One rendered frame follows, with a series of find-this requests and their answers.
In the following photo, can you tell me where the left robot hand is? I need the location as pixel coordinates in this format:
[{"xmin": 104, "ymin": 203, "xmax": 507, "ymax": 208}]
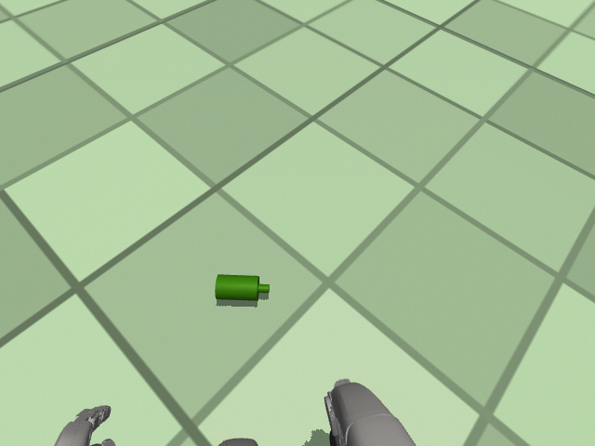
[{"xmin": 54, "ymin": 405, "xmax": 116, "ymax": 446}]

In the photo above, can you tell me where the bottle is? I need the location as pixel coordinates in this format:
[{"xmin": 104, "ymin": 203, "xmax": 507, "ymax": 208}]
[{"xmin": 215, "ymin": 274, "xmax": 270, "ymax": 301}]

